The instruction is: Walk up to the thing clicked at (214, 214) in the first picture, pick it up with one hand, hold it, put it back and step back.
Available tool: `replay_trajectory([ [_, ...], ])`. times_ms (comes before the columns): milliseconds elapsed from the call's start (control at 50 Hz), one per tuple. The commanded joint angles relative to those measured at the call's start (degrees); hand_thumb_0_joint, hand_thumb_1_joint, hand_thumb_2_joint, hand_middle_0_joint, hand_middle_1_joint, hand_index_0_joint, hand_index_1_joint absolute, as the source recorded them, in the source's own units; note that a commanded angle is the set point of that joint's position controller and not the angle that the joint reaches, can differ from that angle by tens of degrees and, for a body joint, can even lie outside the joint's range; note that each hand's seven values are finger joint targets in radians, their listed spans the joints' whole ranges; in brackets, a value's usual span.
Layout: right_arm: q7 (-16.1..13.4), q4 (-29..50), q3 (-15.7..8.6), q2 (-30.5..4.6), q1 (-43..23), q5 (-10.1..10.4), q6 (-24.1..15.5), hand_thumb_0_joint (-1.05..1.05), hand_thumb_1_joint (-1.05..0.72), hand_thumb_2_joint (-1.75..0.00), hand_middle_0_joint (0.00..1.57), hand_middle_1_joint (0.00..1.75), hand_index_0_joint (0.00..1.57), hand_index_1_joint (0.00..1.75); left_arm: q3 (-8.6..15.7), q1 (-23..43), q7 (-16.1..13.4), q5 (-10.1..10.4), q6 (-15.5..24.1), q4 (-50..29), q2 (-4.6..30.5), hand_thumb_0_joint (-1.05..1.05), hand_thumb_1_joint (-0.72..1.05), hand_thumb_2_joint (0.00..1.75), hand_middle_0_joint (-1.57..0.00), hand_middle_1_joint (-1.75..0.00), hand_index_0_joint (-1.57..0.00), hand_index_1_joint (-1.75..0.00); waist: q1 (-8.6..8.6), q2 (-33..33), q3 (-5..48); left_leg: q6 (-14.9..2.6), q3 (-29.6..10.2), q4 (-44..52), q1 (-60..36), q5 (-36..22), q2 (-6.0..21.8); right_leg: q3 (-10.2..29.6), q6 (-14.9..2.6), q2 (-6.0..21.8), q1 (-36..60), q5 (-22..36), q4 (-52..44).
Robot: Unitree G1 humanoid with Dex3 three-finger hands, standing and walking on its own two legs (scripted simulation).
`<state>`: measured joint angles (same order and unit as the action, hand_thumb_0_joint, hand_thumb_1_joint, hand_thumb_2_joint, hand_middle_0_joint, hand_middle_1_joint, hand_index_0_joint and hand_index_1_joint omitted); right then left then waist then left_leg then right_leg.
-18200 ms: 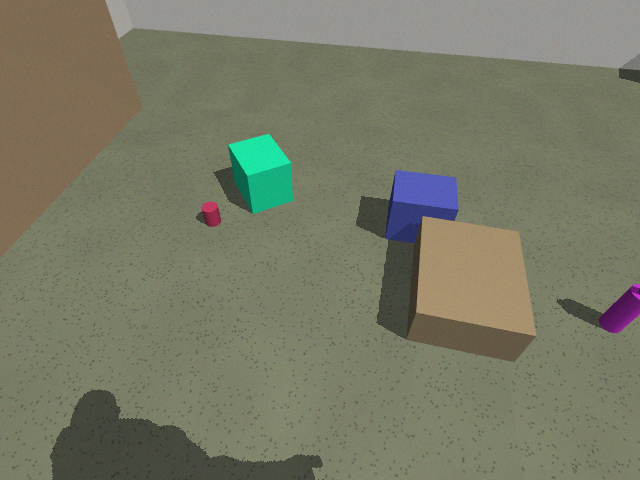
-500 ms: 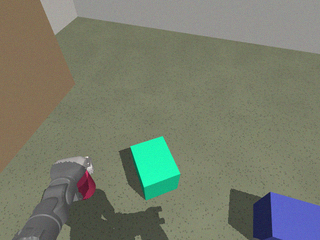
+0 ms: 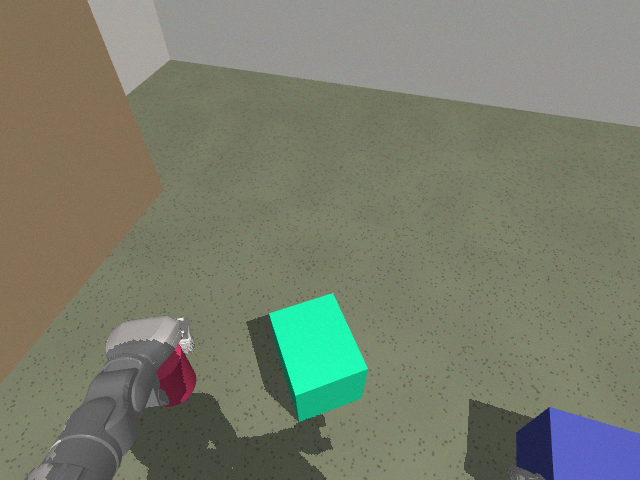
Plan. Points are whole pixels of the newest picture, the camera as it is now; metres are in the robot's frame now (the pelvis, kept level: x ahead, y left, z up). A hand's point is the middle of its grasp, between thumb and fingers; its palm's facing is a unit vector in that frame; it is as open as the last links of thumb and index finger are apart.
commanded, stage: hold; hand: left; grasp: from above
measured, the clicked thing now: (165, 371) +0.32 +0.22 -0.10
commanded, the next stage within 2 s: crouch in 1.44 s
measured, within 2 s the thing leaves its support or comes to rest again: neither
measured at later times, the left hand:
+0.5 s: hand (152, 377) +0.29 +0.22 -0.04, palm faces -0.45 -0.06 -0.89, open 9.3 cm
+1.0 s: hand (149, 378) +0.28 +0.21 -0.02, palm faces -0.44 -0.06 -0.90, open 9.3 cm
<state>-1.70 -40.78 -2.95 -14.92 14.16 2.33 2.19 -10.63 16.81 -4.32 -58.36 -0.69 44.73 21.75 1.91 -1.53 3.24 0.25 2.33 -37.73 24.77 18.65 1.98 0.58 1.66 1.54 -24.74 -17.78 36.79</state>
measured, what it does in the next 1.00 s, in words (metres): stands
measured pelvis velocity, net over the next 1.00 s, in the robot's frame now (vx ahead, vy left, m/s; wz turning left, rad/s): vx -0.01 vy -0.01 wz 0.00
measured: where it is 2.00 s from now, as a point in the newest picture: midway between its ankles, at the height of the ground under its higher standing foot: outside the picture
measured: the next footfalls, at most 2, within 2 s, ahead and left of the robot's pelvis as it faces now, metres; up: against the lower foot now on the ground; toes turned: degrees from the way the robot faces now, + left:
none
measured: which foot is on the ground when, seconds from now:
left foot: down 0.00-1.00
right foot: down 0.00-1.00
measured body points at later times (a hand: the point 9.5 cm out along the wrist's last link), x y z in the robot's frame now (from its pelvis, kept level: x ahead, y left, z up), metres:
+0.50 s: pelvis -0.01 +0.00 +0.01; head +0.01 -0.02 +0.46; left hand +0.31 +0.22 +0.01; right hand +0.11 -0.27 -0.11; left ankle +0.00 +0.12 -0.72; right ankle +0.01 -0.14 -0.72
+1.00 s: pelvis -0.01 -0.01 +0.01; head +0.00 -0.03 +0.46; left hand +0.30 +0.22 +0.03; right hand +0.13 -0.26 -0.10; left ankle +0.00 +0.12 -0.72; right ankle +0.01 -0.14 -0.72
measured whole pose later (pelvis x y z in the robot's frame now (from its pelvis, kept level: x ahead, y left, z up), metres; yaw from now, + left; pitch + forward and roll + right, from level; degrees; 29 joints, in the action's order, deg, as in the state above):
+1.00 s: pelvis -0.01 -0.01 +0.01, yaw +0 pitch +1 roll +0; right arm -2.8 -38.5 -1.6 -14.8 11.0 3.5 3.9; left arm -11.4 13.2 2.2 -57.3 -0.6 35.0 22.5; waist -0.2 -2.5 0.5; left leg 0.6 2.7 -29.0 15.9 13.8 1.8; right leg 0.8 1.2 1.5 -16.8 -13.8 29.7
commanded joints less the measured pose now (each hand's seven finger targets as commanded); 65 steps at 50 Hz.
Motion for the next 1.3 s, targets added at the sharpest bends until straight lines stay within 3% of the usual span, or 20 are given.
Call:
replay_trajectory([
  [0, -0.48, 6.70, -3.00, -8.46, -1.32, 0.00, -2.06, 0.00, -0.90, -0.90, 0.20, 0.30, 0.20, 0.30, 4.93, 19.54, -1.83, 0.17, -0.12, -13.57, 12.30, 0.00, 0.53, 0.90, -0.92, -0.79, -0.93, -0.79, -0.12, -1.08, 16.03, -0.08, -0.67, 4.99, -11.25, -18.10, -2.52, -0.97, -1.93, -3.00, 5.79, 15.65, -5.18],
  [100, -0.43, 7.36, -2.95, -8.54, -1.76, 0.23, -1.66, 0.00, -0.90, -0.90, 0.20, 0.30, 0.20, 0.30, 5.01, 19.46, -0.90, 0.15, -0.16, -14.13, 12.62, 0.00, 0.52, 0.93, -0.91, -0.80, -0.92, -0.80, 0.05, -0.08, 14.79, -0.42, -0.47, 6.04, -11.55, -17.43, -2.62, -0.90, -1.80, -2.91, 6.61, 15.53, -6.40],
  [180, -0.30, 7.83, -2.92, -8.39, -2.22, 0.33, -1.42, 0.00, -0.90, -0.90, 0.20, 0.30, 0.20, 0.30, 5.06, 18.70, -0.14, -0.02, -0.30, -15.74, 12.44, 0.00, 0.50, 0.92, -0.91, -0.80, -0.91, -0.80, -0.89, -0.85, 15.26, -0.36, -0.42, 7.00, -12.28, -17.76, -2.46, -1.02, -2.07, -3.00, 7.29, 15.43, -6.75],
  [320, -0.41, 8.80, -2.51, -8.38, -3.77, 0.52, -1.24, 0.00, -0.90, -0.90, 0.20, 0.30, 0.20, 0.30, 5.24, 17.79, 1.15, 0.37, -0.19, -16.50, 12.81, 0.00, 0.52, 0.93, -0.92, -0.81, -0.92, -0.81, -1.08, -1.02, 12.67, -0.41, -0.37, 8.91, -12.70, -14.25, -2.38, -1.00, -2.07, -2.91, 7.38, 12.01, -8.55],
  [600, -1.09, 9.14, -1.90, -7.60, -5.50, 0.70, -1.33, 0.00, -0.90, -0.90, 0.20, 0.30, 0.20, 0.30, 5.40, 16.37, 2.45, 0.80, 0.34, -18.27, 12.74, 0.00, 0.52, 0.91, -0.91, -0.82, -0.92, -0.81, -1.56, 0.55, 12.08, -0.88, -0.05, 10.45, -13.85, -14.61, -2.54, -0.70, -1.88, -2.67, 9.67, 12.42, -10.12],
  [680, -1.29, 9.60, -1.54, -7.23, -6.84, 0.73, -1.29, 0.00, -0.91, -0.90, 0.20, 0.30, 0.20, 0.30, 5.60, 16.69, 2.70, 1.30, 0.69, -19.37, 12.87, 0.00, 0.50, 0.88, -0.89, -0.83, -0.90, -0.81, -1.72, 1.01, 10.57, -1.18, 0.15, 11.08, -13.47, -11.48, -3.01, -0.36, -1.45, -2.25, 9.71, 9.73, -11.55],
  [900, -1.62, 9.84, -1.30, -7.10, -7.94, 1.00, -1.03, 0.00, -0.91, -0.91, 0.20, 0.30, 0.20, 0.30, 6.21, 17.36, 3.55, 1.33, 0.32, -21.54, 13.98, 0.00, 0.48, 0.89, -0.88, -0.82, -0.89, -0.81, -2.26, 0.13, 11.09, -0.97, 0.00, 12.27, -15.49, -13.03, -2.79, -0.63, -1.72, -2.40, 10.81, 10.62, -12.24],
  [1020, -1.75, 10.34, -1.06, -6.87, -8.13, 1.30, -0.65, 0.00, -0.91, -0.91, 0.20, 0.30, 0.20, 0.30, 4.58, 14.40, 4.85, 1.41, -0.29, -20.98, 12.06, 0.00, 0.47, 0.89, -0.88, -0.81, -0.89, -0.81, -2.14, 1.75, 10.31, -1.19, 0.07, 12.74, -16.03, -14.63, -2.75, -0.67, -1.69, -2.44, 11.47, 12.28, -12.54],
  [1060, -1.83, 10.24, -1.03, -6.95, -8.10, 1.32, -0.60, 0.00, -0.91, -0.90, 0.20, 0.30, 0.20, 0.30, 5.70, 16.82, 4.88, 1.52, -0.03, -22.45, 13.80, 0.00, 0.46, 0.88, -0.86, -0.81, -0.87, -0.80, -2.18, -0.17, 10.52, -1.13, 0.20, 13.22, -16.01, -13.50, -2.88, -0.44, -1.82, -2.32, 11.26, 11.45, -12.75],
  [1080, -1.83, 10.33, -0.95, -6.95, -7.93, 1.35, -0.64, 0.00, -0.91, -0.90, 0.20, 0.30, 0.20, 0.30, 4.70, 16.45, 5.09, 1.52, 0.00, -21.31, 12.80, 0.00, 0.45, 0.87, -0.85, -0.82, -0.87, -0.81, -1.88, 0.11, 9.80, -1.01, 0.07, 13.35, -15.90, -13.42, -2.70, -0.57, -1.95, -2.49, 10.72, 11.14, -12.70],
  [1100, -1.89, 10.57, -0.99, -6.85, -8.24, 1.36, -0.52, 0.00, -0.91, -0.90, 0.20, 0.30, 0.20, 0.30, 5.39, 15.28, 5.20, 1.37, 0.10, -21.59, 13.15, 0.00, 0.44, 0.85, -0.85, -0.80, -0.86, -0.79, -2.51, -0.17, 9.83, -0.99, 0.14, 13.55, -16.15, -13.52, -2.70, -0.66, -2.04, -2.48, 11.11, 11.05, -12.86],
  [1140, -1.89, 10.61, -0.91, -6.60, -8.59, 1.34, -0.48, 0.00, -0.91, -0.91, 0.20, 0.30, 0.20, 0.30, 4.78, 13.98, 5.25, 1.66, 0.26, -21.15, 12.13, 0.00, 0.47, 0.87, -0.87, -0.81, -0.88, -0.80, -2.30, 1.96, 9.58, -1.23, 0.01, 13.26, -15.85, -13.66, -2.88, -0.64, -1.69, -2.34, 11.52, 11.20, -13.08],
  [1200, -1.88, 10.61, -0.95, -6.71, -8.48, 1.20, -0.36, 0.00, -0.91, -0.91, 0.20, 0.30, 0.20, 0.30, 6.33, 15.97, 4.54, 1.08, 0.79, -22.23, 14.02, 0.00, 0.47, 0.92, -0.89, -0.80, -0.89, -0.81, -2.60, -0.64, 9.95, -0.93, 0.13, 13.40, -16.08, -13.45, -3.00, -0.56, -2.03, -2.22, 11.30, 10.80, -12.99],
  [1220, -1.85, 10.29, -0.99, -6.68, -7.94, 1.09, -0.37, 0.00, -0.91, -0.91, 0.20, 0.30, 0.20, 0.30, 5.24, 16.28, 4.33, 1.00, 0.93, -22.18, 12.80, 0.00, 0.47, 0.91, -0.88, -0.81, -0.88, -0.81, -1.74, 0.22, 10.87, -1.00, 0.00, 12.98, -16.57, -14.40, -2.83, -0.52, -1.94, -2.36, 11.14, 11.90, -12.62],
  [1240, -1.87, 10.35, -1.05, -6.63, -8.04, 1.19, -0.40, 0.00, -0.91, -0.91, 0.20, 0.30, 0.20, 0.30, 5.06, 17.83, 3.99, 0.96, 1.04, -23.31, 12.82, 0.00, 0.48, 0.91, -0.89, -0.82, -0.89, -0.81, -2.18, -0.46, 11.69, -0.76, -0.09, 13.17, -17.30, -14.89, -2.70, -0.73, -2.05, -2.53, 11.38, 12.16, -12.37],
  [1280, -1.90, 10.02, -1.12, -6.64, -7.84, 1.12, -0.37, 0.00, -0.91, -0.90, 0.20, 0.30, 0.20, 0.30, 7.31, 17.38, 2.98, 0.81, 1.12, -22.90, 14.79, 0.00, 0.48, 0.92, -0.88, -0.82, -0.89, -0.82, -2.69, -1.62, 11.99, -0.79, 0.15, 12.92, -17.00, -14.66, -2.97, -0.58, -2.00, -2.31, 11.57, 12.03, -12.55],
])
